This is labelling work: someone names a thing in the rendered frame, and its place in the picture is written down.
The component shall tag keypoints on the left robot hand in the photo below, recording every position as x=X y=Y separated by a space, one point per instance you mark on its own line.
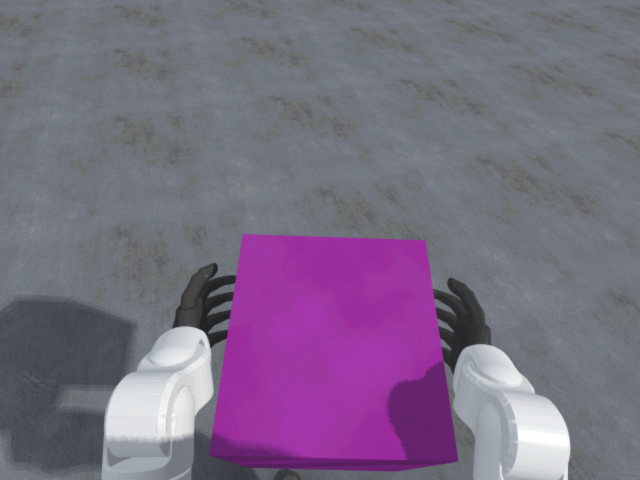
x=195 y=305

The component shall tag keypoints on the carton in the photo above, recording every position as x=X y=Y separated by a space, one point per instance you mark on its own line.
x=333 y=358

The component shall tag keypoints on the right robot hand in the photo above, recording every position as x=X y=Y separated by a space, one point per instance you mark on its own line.
x=468 y=325

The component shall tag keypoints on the robot left forearm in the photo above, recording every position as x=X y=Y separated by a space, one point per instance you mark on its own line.
x=149 y=419

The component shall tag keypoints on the robot right forearm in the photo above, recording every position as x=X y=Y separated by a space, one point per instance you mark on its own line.
x=519 y=435

